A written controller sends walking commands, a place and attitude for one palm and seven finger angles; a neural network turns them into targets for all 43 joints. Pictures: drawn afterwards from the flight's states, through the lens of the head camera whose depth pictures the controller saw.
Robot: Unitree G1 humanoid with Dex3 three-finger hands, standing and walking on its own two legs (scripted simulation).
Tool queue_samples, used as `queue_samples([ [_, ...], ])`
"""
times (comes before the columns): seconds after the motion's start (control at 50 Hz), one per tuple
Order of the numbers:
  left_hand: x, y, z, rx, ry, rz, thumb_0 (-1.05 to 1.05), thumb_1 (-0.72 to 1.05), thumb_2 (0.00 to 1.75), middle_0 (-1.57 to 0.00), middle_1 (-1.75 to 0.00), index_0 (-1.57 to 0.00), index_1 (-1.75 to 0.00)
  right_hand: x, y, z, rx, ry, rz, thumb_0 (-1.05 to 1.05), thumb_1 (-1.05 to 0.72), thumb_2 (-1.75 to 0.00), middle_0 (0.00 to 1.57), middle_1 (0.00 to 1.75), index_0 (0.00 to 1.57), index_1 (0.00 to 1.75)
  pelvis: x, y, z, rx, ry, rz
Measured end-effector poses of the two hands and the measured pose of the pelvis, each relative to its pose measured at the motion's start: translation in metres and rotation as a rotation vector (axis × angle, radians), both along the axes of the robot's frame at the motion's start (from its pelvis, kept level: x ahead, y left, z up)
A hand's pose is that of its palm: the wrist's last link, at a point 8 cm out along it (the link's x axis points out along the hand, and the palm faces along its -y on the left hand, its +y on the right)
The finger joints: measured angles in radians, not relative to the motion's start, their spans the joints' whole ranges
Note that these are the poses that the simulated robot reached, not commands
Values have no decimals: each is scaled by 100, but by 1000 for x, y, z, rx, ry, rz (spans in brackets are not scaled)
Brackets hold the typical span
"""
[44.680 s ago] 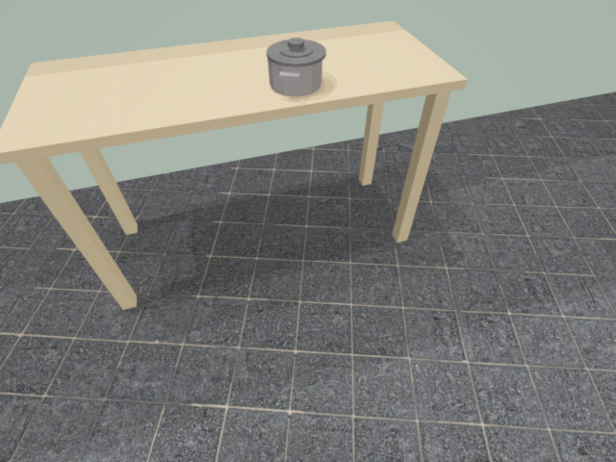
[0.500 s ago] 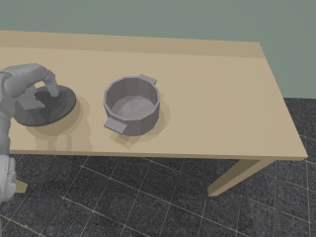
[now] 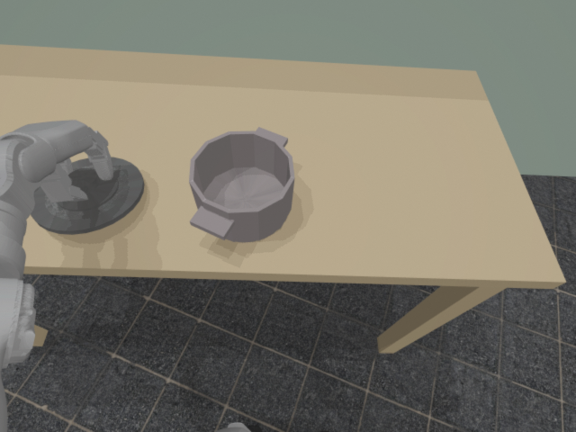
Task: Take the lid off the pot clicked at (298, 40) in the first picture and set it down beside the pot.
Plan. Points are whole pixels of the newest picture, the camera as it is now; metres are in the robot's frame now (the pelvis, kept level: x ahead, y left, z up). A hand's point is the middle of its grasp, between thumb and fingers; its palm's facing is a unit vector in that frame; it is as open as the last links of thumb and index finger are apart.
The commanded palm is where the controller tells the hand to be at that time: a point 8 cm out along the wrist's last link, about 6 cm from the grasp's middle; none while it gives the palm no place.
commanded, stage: open the fingers wide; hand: left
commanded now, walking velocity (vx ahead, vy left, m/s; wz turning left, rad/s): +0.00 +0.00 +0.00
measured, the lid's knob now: (82, 180) +0.47 +0.30 +0.03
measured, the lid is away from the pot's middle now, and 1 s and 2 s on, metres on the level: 0.24 0.24 0.24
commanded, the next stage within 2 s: raise the empty hand in 1.14 s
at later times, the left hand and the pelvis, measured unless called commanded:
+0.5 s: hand (59, 199) +0.42 +0.30 +0.05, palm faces -0.48 -0.08 -0.88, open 7.3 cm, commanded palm +0.45 +0.30 +0.11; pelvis +0.00 +0.00 +0.00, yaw +0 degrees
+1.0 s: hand (55, 193) +0.42 +0.31 +0.06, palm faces -0.46 -0.08 -0.88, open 10.5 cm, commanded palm +0.45 +0.30 +0.11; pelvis -0.01 +0.00 +0.00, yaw +0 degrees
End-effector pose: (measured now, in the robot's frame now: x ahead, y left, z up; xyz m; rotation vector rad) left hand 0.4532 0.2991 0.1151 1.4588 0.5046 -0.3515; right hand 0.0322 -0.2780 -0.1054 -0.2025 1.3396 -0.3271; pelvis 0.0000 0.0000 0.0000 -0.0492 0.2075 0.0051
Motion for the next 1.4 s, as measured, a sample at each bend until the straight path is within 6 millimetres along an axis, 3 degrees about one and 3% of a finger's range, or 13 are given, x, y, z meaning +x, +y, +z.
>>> queue_samples([
  [0.22,-11,-5,-6,-26,-55,-60,-2,30,69,-71,-96,-69,-92,-13,3,-4,10,44,-26,1,-90,-90,20,30,20,30,0,1,-2,-1,5,-11],
  [0.52,-30,6,-4,-9,-58,-29,0,35,68,-63,-98,-62,-95,13,3,-1,5,-31,23,1,-90,-90,20,30,20,30,-5,2,-1,-4,-18,4],
  [0.68,-29,12,1,5,-65,-17,0,30,66,-56,-97,-55,-95,18,3,0,1,-54,36,1,-90,-90,20,30,20,30,-7,1,-2,-6,-14,6],
  [0.98,-23,13,-1,-1,-70,-26,0,9,57,-37,-93,-37,-92,-2,6,-2,1,-4,6,1,-90,-90,20,30,20,30,-7,4,-3,-8,-6,0],
  [1.3,-17,9,-6,-7,-61,-32,0,3,57,-34,-91,-34,-90,-1,10,-2,8,-1,-1,1,-90,-90,20,30,20,30,-5,7,-3,-8,0,-5],
  [1.4,-14,9,9,-4,-115,-48,0,3,58,-35,-90,-34,-90,3,10,0,1,-13,4,1,-90,-90,20,30,20,30,-2,8,-2,-9,-5,-1],
])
